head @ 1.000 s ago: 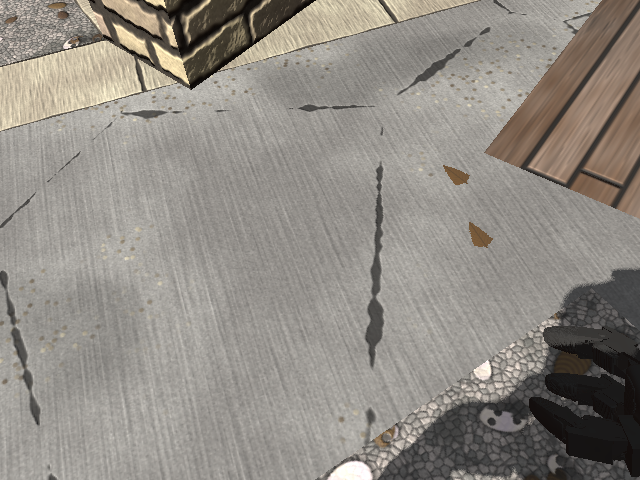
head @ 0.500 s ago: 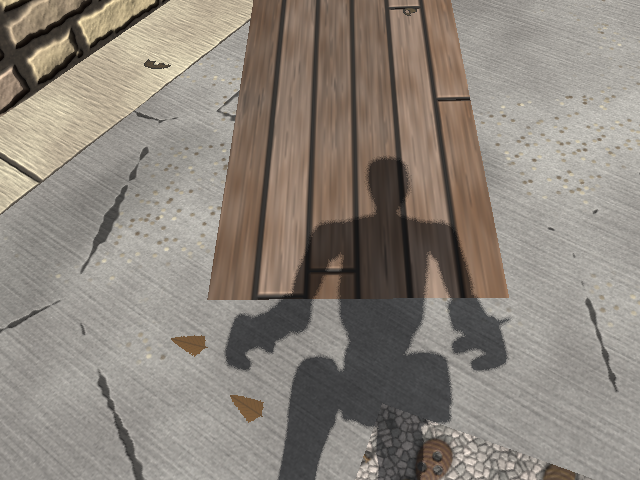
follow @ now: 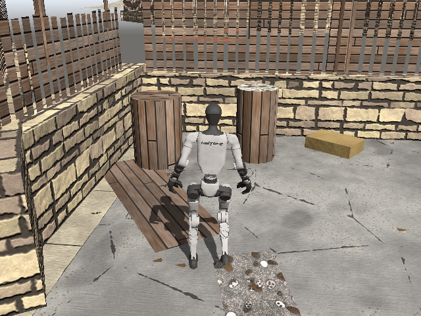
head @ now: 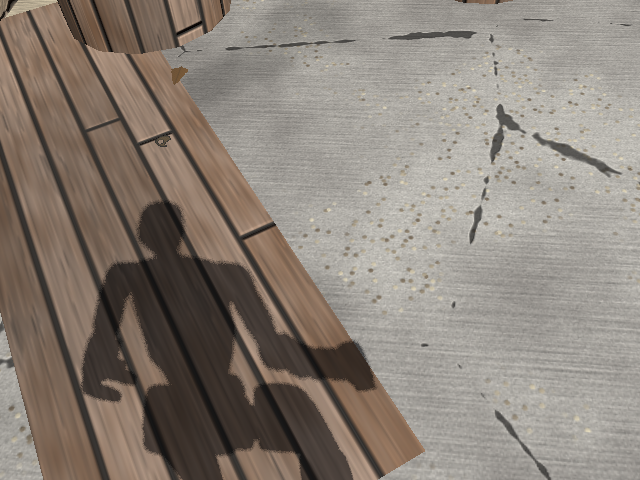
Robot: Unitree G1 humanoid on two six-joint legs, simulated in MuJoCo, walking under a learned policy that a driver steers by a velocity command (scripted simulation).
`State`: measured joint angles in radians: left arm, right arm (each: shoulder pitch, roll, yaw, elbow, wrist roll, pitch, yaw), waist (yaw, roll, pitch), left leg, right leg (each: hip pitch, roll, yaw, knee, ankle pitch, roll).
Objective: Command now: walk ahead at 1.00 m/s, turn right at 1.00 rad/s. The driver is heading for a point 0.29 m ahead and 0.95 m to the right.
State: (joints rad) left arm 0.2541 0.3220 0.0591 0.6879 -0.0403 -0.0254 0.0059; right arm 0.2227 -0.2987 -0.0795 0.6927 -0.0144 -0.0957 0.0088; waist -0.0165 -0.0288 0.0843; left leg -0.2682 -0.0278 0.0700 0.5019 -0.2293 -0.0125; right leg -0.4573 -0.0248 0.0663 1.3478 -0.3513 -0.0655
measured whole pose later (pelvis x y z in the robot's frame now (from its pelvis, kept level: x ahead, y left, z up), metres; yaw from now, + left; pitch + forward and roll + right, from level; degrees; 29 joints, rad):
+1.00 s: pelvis +0.83 -0.25 +0.01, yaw -49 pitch +0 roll +4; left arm 0.09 0.29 0.03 0.64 -0.02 -0.07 -0.02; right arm 0.52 -0.29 -0.06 0.85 0.01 -0.09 0.02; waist -0.10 -0.02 0.04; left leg -0.06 -0.04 0.02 0.35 -0.29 0.00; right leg -0.69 -0.06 0.06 1.09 -0.26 -0.07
